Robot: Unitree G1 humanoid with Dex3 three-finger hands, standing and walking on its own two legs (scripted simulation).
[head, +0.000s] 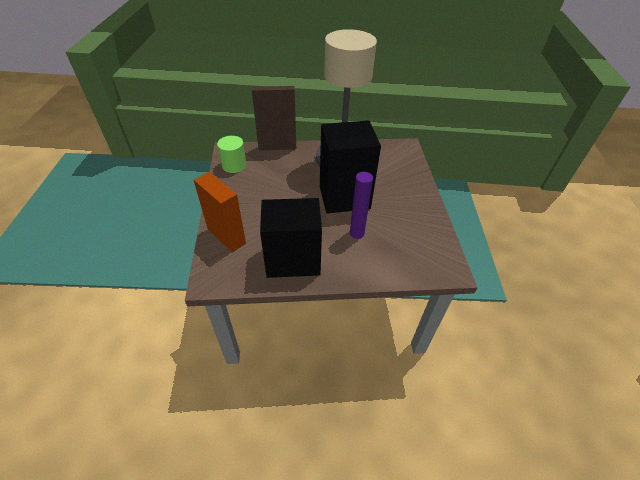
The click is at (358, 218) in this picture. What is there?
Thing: slim round
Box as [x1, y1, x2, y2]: [350, 172, 372, 238]
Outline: 367,172 359,172 356,175 350,225 350,234 355,238 361,237 364,232 372,181 371,174
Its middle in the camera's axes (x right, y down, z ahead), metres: +0.11 -0.09 +1.03
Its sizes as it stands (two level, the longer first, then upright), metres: 0.042 0.042 0.205
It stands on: a support 0.44 m high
